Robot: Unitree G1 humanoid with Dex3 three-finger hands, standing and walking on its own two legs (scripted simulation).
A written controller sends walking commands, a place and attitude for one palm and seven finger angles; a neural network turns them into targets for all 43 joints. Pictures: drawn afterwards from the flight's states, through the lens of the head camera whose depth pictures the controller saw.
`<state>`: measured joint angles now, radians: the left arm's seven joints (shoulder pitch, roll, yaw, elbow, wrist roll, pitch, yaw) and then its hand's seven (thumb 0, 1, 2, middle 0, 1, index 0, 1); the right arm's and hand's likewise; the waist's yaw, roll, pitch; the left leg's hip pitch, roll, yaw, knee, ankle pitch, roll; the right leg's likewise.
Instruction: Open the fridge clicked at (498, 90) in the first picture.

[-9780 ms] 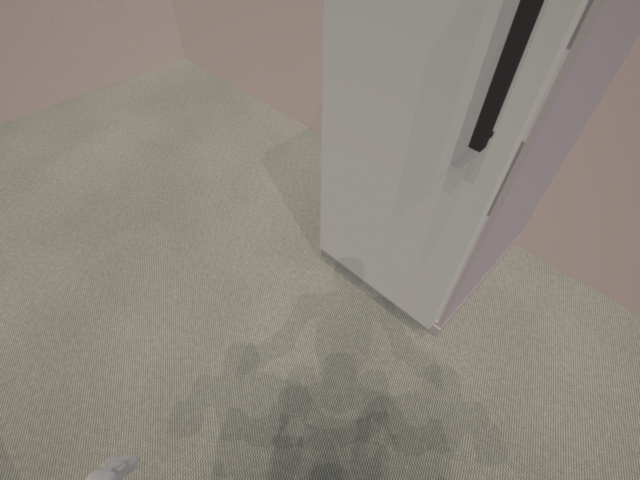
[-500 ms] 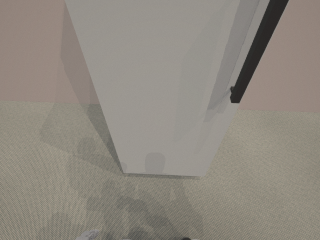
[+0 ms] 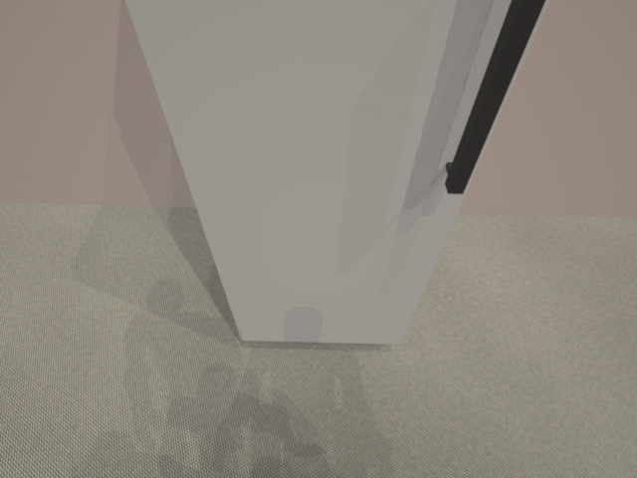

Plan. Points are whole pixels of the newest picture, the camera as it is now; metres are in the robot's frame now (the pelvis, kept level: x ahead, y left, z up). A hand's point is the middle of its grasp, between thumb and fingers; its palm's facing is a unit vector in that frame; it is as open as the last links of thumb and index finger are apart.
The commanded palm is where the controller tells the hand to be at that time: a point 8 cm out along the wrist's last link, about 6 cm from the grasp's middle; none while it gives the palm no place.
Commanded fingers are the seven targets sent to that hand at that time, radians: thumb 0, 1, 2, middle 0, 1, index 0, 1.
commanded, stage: come to a stop and stand still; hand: right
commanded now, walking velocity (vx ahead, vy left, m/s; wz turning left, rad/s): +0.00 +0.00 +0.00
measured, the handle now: (503, 43) +0.55 -0.19 +0.26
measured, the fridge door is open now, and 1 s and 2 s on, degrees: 0 0 0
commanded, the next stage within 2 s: look again from close up in 0.52 s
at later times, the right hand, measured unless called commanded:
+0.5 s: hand out of the picture +0.05 -0.24 -0.17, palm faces -0.05 +0.97 -0.24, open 7.3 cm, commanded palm none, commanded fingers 0.00 -0.90 -0.90 0.20 0.30 0.20 0.30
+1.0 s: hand out of the picture +0.03 -0.18 -0.17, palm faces -0.03 +0.98 -0.20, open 7.3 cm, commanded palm none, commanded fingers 0.00 -0.90 -0.90 0.20 0.30 0.20 0.30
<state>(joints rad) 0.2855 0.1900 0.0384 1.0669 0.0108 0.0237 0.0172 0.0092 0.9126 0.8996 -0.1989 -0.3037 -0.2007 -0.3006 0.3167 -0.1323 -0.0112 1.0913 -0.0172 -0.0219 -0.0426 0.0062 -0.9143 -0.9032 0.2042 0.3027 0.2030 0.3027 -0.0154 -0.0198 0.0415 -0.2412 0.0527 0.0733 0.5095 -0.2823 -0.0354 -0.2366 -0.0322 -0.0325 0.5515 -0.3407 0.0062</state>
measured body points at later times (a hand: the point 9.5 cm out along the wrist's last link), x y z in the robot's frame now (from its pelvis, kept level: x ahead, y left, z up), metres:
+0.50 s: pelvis +0.01 -0.05 +0.00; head +0.03 -0.05 +0.45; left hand +0.01 +0.17 -0.16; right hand +0.06 -0.29 -0.15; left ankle -0.01 +0.14 -0.73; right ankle -0.03 -0.11 -0.73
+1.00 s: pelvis +0.02 +0.00 +0.00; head +0.04 +0.00 +0.45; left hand +0.03 +0.23 -0.16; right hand +0.03 -0.23 -0.15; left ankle -0.01 +0.14 -0.73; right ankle -0.03 -0.11 -0.73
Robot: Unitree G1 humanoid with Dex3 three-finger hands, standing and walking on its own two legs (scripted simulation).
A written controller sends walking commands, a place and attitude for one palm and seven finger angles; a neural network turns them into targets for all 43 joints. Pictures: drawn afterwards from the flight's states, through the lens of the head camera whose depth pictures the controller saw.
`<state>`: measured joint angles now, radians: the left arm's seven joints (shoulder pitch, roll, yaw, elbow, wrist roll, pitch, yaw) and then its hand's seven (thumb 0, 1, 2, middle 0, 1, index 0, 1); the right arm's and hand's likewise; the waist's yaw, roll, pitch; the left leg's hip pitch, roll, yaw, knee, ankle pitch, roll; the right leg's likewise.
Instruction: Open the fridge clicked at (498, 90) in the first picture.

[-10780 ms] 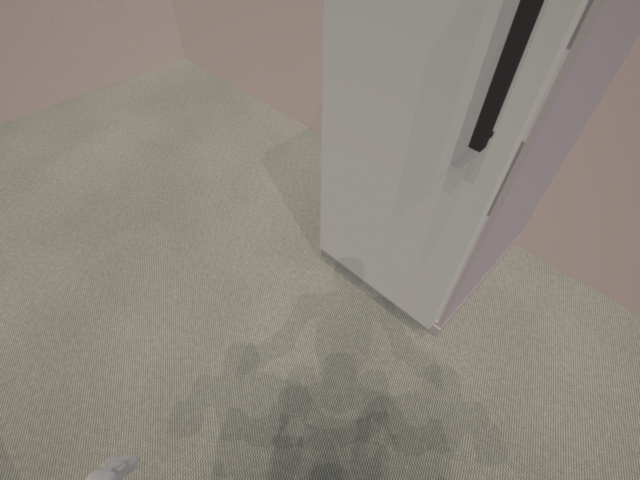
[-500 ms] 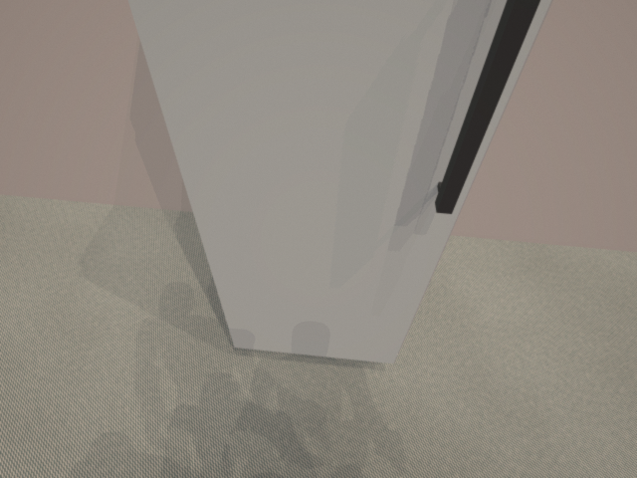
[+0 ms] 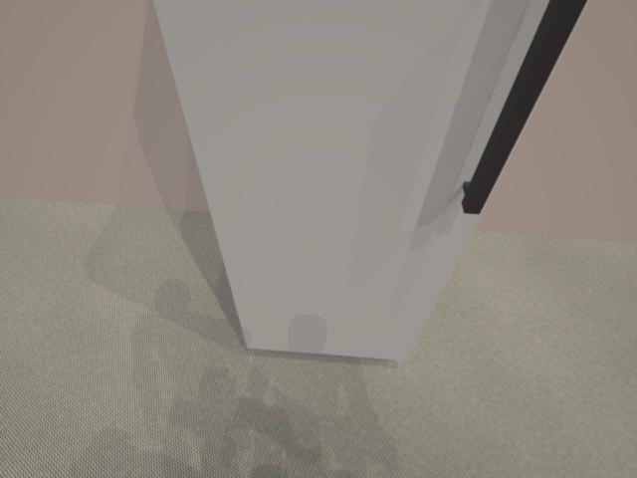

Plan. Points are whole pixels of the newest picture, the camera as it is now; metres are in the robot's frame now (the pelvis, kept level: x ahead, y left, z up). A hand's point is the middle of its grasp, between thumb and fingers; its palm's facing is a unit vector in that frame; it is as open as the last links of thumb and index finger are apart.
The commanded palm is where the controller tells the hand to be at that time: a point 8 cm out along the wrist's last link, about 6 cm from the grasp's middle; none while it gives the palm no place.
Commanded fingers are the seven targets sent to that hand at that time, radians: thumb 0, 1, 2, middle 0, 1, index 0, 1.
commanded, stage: look again from close up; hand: right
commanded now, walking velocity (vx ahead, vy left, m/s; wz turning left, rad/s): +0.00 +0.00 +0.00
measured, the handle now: (527, 67) +0.53 -0.21 +0.26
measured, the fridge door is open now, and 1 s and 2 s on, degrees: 0 0 0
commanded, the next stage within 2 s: shuffle to correct the standing spot in 0.56 s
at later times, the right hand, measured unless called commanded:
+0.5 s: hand out of the picture +0.01 -0.16 -0.17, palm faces +0.03 +0.98 -0.20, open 7.3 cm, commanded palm none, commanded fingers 0.00 -0.90 -0.90 0.20 0.30 0.20 0.30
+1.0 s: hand out of the picture -0.02 -0.17 -0.19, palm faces +0.08 +0.99 -0.15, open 7.4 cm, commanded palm none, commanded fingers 0.00 -0.90 -0.90 0.20 0.30 0.20 0.30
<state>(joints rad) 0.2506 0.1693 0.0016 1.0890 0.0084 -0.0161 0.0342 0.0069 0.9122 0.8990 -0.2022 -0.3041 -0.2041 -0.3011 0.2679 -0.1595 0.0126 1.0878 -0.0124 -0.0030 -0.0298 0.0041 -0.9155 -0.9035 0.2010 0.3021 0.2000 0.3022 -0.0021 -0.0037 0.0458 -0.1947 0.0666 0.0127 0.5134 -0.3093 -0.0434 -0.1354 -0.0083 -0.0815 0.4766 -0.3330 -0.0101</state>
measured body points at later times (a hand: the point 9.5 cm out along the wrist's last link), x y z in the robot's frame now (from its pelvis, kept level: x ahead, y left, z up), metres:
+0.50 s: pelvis -0.01 +0.02 +0.00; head +0.00 +0.02 +0.45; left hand +0.01 +0.25 -0.15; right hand +0.01 -0.21 -0.15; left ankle -0.02 +0.15 -0.74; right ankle -0.05 -0.11 -0.74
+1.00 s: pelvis +0.02 -0.01 -0.01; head +0.03 -0.03 +0.44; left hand +0.00 +0.22 -0.15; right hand -0.02 -0.23 -0.17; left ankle -0.03 +0.14 -0.73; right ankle -0.04 -0.10 -0.74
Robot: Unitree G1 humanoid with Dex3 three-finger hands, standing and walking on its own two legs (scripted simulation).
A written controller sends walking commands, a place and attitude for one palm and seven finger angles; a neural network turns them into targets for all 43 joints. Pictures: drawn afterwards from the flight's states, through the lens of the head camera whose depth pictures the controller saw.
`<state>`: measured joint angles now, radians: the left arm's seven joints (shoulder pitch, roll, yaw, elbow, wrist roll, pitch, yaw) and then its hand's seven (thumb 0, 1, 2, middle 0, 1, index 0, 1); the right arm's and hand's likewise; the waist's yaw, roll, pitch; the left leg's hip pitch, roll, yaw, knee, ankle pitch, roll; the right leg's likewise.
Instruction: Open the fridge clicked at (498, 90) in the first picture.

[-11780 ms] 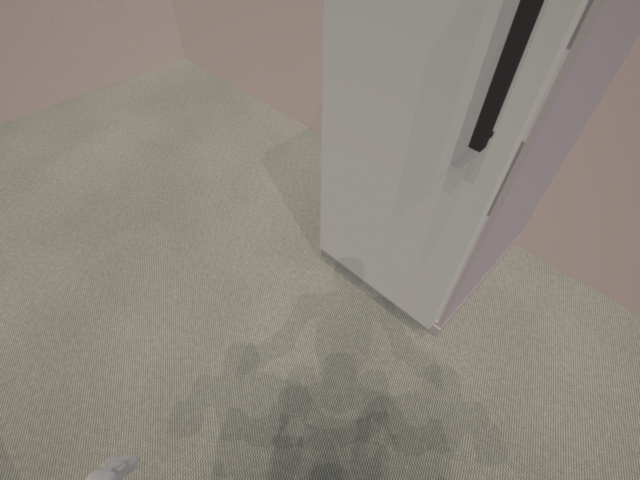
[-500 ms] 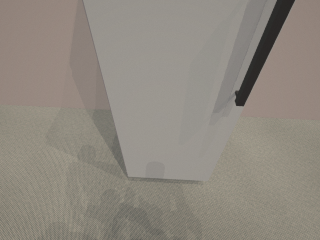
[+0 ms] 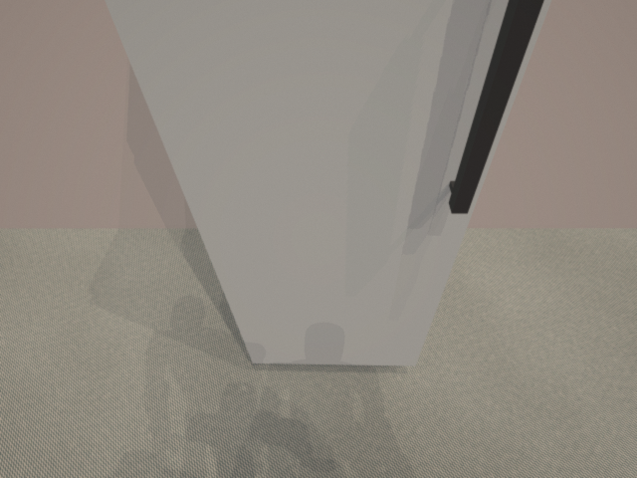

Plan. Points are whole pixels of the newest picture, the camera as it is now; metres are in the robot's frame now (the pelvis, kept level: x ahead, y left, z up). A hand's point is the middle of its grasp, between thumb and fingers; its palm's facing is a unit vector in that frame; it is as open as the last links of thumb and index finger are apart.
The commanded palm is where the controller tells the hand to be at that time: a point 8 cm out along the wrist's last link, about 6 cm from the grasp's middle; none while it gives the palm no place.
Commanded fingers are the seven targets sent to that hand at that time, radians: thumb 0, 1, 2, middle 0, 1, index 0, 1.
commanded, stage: shuffle to correct the standing spot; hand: right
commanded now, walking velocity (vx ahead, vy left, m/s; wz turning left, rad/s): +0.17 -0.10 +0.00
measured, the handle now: (498, 60) +0.52 -0.19 +0.27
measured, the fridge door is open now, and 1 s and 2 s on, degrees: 0 0 0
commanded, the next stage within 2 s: come to a stop and stand still in 0.02 s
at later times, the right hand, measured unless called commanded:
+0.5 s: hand (454, 475) +0.17 -0.17 -0.15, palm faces +0.05 +0.97 -0.22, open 7.3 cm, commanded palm none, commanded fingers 0.00 -0.90 -0.90 0.20 0.30 0.20 0.30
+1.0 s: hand out of the picture +0.04 -0.27 -0.17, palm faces +0.05 +0.96 -0.28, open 7.4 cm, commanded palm none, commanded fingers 0.00 -0.90 -0.90 0.20 0.30 0.20 0.30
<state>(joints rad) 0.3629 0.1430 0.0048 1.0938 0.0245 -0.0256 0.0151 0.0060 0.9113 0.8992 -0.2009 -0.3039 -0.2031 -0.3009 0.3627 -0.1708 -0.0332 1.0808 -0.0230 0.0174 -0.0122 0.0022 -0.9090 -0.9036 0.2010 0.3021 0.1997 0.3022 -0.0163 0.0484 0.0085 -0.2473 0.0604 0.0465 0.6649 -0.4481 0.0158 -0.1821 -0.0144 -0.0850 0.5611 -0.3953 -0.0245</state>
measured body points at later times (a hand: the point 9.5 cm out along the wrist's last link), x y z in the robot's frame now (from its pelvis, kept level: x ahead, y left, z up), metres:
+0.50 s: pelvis +0.07 +0.01 +0.00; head +0.11 +0.02 +0.45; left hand +0.10 +0.24 -0.16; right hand +0.17 -0.22 -0.14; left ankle +0.13 +0.09 -0.73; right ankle +0.02 -0.13 -0.67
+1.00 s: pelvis +0.05 -0.06 -0.01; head +0.03 -0.04 +0.44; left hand +0.14 +0.17 -0.15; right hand +0.04 -0.32 -0.14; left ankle +0.13 +0.09 -0.73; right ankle +0.05 -0.14 -0.73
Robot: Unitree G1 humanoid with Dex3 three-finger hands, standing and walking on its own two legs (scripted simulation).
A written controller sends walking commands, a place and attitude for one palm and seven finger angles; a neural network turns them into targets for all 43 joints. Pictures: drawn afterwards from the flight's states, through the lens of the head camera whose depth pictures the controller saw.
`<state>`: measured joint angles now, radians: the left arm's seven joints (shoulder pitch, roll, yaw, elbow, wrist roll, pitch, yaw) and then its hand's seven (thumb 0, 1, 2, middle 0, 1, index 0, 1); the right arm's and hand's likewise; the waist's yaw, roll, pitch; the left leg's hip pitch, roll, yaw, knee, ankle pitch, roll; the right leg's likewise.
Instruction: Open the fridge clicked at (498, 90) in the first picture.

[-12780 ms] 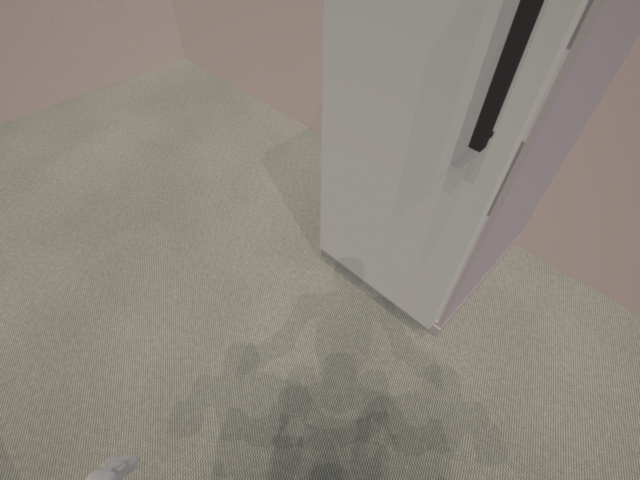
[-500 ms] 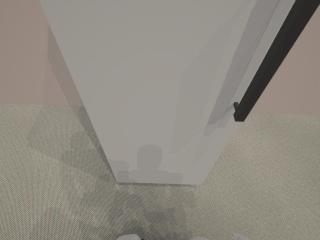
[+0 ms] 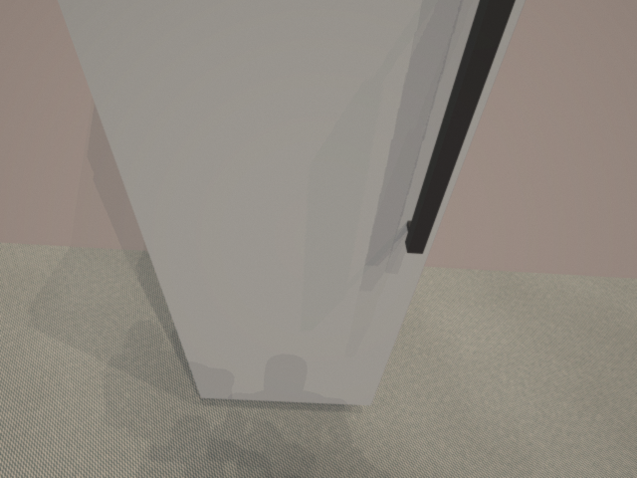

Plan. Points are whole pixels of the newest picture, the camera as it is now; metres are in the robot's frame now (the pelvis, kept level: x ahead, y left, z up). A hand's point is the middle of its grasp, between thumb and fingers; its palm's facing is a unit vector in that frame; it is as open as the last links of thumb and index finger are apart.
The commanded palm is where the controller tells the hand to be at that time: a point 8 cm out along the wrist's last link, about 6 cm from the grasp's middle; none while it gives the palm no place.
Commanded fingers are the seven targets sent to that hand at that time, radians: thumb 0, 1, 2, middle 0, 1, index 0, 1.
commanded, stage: come to a stop and stand still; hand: right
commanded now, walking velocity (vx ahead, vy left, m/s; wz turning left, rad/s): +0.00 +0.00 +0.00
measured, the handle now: (453, 109) +0.47 -0.13 +0.28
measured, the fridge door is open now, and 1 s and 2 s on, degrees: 0 0 0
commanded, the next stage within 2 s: look again from close up in 0.70 s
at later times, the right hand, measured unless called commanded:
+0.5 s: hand out of the picture +0.09 -0.19 -0.14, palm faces -0.02 +0.96 -0.27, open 7.4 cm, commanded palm none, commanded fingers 0.00 -0.90 -0.90 0.20 0.30 0.20 0.30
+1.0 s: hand out of the picture +0.09 -0.21 -0.13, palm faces -0.01 +0.94 -0.33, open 7.4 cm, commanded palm none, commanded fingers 0.00 -0.90 -0.90 0.20 0.30 0.20 0.30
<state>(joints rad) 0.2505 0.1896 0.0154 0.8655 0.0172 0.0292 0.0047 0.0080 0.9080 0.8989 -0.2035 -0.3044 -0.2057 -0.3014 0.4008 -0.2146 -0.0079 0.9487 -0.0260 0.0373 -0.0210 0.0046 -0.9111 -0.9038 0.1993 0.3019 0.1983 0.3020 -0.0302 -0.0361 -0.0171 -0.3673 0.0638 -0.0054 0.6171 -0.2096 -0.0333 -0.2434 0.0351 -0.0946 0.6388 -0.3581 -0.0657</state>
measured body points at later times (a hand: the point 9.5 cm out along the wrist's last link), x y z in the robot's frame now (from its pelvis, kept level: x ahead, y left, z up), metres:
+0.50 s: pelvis +0.01 +0.02 +0.01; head +0.01 +0.02 +0.46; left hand +0.04 +0.28 -0.14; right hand +0.09 -0.24 -0.12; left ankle +0.08 +0.15 -0.72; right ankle +0.00 -0.08 -0.72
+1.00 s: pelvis +0.03 +0.03 +0.02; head +0.03 +0.04 +0.47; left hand +0.10 +0.32 -0.12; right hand +0.09 -0.26 -0.11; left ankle +0.08 +0.15 -0.72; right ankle +0.00 -0.08 -0.72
